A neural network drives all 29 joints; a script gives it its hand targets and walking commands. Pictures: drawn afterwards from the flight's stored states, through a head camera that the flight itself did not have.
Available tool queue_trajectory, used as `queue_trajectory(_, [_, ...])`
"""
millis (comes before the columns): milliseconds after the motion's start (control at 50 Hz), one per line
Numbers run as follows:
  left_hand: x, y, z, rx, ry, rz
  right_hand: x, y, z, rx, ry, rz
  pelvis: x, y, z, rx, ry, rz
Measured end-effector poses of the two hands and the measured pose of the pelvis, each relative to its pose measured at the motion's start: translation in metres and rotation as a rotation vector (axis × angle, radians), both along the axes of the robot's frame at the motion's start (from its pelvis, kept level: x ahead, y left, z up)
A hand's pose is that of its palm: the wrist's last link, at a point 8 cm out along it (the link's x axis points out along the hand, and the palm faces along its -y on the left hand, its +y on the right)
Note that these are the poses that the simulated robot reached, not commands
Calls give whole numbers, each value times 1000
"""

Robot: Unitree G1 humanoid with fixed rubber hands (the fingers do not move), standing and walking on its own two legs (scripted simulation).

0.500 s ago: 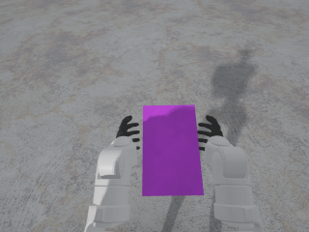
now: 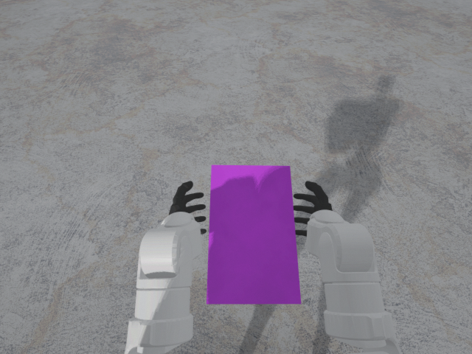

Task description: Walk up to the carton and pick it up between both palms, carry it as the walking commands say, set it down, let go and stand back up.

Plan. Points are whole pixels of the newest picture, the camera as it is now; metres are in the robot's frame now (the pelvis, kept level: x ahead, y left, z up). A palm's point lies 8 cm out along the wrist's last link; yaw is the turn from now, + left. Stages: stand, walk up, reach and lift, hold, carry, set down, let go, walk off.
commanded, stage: carry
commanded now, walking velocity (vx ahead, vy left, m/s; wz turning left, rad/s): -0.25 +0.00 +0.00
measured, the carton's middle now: (248, 238) +0.34 +0.03 -0.02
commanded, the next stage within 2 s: none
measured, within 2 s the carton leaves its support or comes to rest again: neither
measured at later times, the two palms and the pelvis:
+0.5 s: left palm out of the picture +0.11 +0.14 +0.08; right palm out of the picture +0.10 -0.09 +0.10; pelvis -0.22 +0.04 +0.00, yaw +0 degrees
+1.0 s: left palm out of the picture -0.12 +0.12 +0.09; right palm out of the picture -0.14 -0.11 +0.09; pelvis -0.43 +0.04 +0.01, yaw -2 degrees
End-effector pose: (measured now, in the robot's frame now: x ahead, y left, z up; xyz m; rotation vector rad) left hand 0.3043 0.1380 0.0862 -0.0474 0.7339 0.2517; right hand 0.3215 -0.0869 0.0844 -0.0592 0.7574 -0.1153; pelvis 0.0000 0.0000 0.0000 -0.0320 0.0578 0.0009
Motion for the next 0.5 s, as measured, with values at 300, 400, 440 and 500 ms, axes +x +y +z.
queue_trajectory(300, [-119, -59, 4, 22, 22, -221, -154, -61, 1, 21, -2, -186, -128, -1, 6, 56, -16, -20])
queue_trajectory(400, [-139, -49, 16, 34, -83, -191, -184, -46, 16, 52, -111, -231, -173, 18, -1, 38, 17, -17])
queue_trajectory(440, [-153, -32, 11, 32, -99, -159, -197, -30, 17, 51, -130, -210, -190, 27, -6, 25, 19, -10])
queue_trajectory(500, [-190, -2, -4, -11, -63, -102, -221, -2, 12, 13, -83, -129, -216, 35, -4, 53, -4, -10])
